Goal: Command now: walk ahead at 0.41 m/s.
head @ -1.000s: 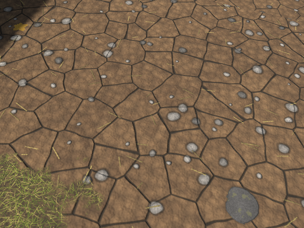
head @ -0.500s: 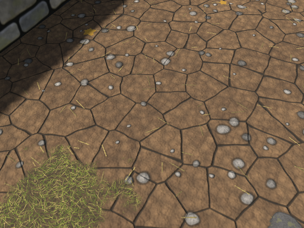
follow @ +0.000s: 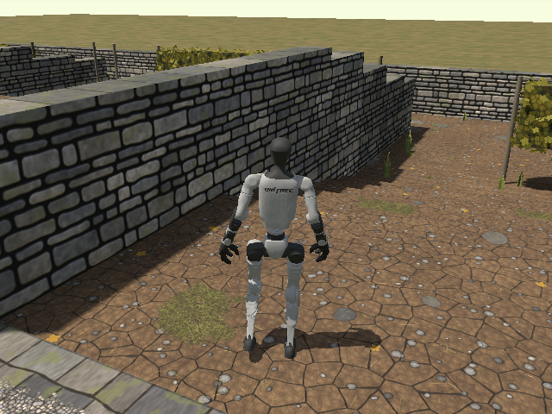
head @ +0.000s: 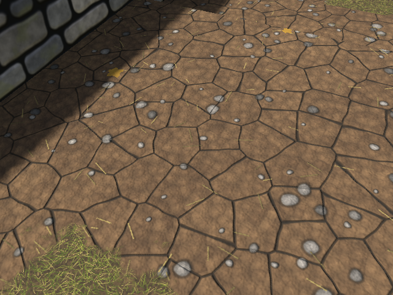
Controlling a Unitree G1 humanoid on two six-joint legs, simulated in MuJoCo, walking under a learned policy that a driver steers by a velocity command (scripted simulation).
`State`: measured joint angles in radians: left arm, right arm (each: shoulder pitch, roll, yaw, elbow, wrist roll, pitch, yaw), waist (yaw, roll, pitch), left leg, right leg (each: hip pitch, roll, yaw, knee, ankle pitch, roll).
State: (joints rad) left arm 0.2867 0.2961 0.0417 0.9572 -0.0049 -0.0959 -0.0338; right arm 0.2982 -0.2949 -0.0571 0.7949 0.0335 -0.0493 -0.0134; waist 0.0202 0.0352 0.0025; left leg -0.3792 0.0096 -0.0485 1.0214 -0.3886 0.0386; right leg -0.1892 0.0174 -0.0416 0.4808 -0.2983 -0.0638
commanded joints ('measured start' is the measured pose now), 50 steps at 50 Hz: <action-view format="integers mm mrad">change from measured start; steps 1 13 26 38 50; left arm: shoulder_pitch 7 141 131 54 -63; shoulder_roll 127 159 70 172 184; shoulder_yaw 14 19 43 85 70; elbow -54 -14 -158 -265 -374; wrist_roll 8 -11 -10 8 -2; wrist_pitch -13 44 155 156 104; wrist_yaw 7 54 85 42 79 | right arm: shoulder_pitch -108 -356 -293 -215 -281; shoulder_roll -100 -44 -85 -104 -87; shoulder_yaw -29 -6 -20 -36 -45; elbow -97 -191 -112 -19 -46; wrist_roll -17 -22 -67 -16 -30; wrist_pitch -38 -55 -8 54 46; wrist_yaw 9 49 8 -5 -23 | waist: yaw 23 42 44 34 -6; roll -137 -132 108 -99 -157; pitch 99 81 -58 -47 -95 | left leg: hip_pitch -394 -121 27 39 -243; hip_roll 109 -15 262 205 -13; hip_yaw -31 45 -14 200 -27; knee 33 -525 -804 -462 -85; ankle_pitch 160 485 388 100 73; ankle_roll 10 -43 207 10 -118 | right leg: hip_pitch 199 161 -228 46 128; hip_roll -266 -197 -97 -104 -221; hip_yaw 381 164 65 99 372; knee -347 -222 645 -52 -128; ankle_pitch -68 641 -162 228 410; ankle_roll -114 -77 145 -28 -157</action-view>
